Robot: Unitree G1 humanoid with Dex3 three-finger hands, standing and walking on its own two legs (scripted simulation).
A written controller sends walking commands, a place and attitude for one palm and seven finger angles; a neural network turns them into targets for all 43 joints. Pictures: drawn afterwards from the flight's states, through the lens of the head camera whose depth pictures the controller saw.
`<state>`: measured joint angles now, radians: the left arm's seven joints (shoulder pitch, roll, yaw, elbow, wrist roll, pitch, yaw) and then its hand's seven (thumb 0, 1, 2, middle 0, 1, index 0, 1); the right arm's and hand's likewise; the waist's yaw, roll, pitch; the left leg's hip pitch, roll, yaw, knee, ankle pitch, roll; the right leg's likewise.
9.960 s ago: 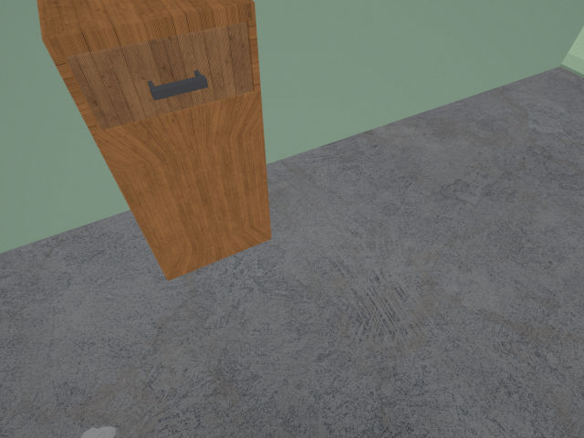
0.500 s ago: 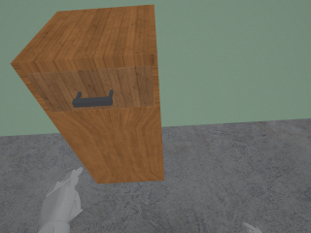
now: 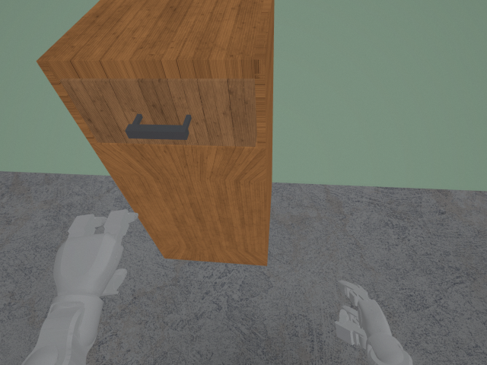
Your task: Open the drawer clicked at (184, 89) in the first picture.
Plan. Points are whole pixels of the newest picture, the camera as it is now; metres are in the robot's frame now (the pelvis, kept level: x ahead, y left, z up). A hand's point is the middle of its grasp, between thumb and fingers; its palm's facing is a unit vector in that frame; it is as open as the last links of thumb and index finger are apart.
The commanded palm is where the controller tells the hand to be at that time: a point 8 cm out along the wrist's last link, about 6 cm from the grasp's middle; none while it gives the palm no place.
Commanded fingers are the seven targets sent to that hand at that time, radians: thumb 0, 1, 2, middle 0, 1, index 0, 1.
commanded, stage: raise the hand with hooked fingers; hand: left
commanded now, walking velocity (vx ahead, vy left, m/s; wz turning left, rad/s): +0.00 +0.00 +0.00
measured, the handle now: (160, 125) +0.56 +0.26 +0.06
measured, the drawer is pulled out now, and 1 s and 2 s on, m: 0.00 0.00 0.00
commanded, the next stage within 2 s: move the hooked fingers above the handle in 1.18 s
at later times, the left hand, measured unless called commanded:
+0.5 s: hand (83, 212) +0.29 +0.28 +0.11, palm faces +0.11 -0.08 -0.99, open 13.1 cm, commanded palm +0.26 +0.28 +0.18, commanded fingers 0.00 -0.50 0.30 -0.30 -1.20 -0.30 -1.20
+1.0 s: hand (67, 181) +0.31 +0.29 +0.16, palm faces +0.04 -0.06 -1.00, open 13.8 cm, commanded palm +0.28 +0.29 +0.23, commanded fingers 0.00 -0.50 0.30 -0.30 -1.20 -0.30 -1.20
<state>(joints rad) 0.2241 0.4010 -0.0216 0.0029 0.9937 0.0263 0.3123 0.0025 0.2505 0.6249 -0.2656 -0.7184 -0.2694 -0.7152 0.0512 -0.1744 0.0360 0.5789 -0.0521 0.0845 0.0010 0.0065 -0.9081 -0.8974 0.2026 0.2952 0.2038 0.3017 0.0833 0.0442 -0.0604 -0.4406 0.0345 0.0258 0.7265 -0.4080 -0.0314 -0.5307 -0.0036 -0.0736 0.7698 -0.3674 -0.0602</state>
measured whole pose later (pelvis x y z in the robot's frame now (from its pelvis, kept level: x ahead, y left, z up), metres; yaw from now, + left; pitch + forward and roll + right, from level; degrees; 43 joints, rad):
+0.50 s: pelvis +0.01 +0.05 +0.02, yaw -1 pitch +1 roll +0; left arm 0.04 0.45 -0.06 -0.06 0.95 0.08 0.14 0.00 -0.32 0.38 -0.31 -1.09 -0.31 -1.09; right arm 0.10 -0.26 -0.02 0.62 0.00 0.09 -0.01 0.01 -0.91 -0.90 0.20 0.29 0.20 0.30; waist 0.08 0.08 -0.02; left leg -0.20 -0.02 0.04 0.50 -0.32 0.03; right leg -0.29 -0.04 -0.03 0.53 -0.26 0.01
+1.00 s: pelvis +0.00 +0.05 +0.03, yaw +0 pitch +0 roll +0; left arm -0.17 0.54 -0.02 -0.02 0.87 0.03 -0.11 0.00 -0.49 0.30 -0.31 -1.20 -0.32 -1.20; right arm 0.15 -0.27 0.01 0.62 0.01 0.12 0.03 0.01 -0.91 -0.90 0.20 0.30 0.20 0.30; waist 0.09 0.10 0.02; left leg -0.14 -0.03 0.03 0.38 -0.24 0.03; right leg -0.21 -0.04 -0.05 0.40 -0.18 0.01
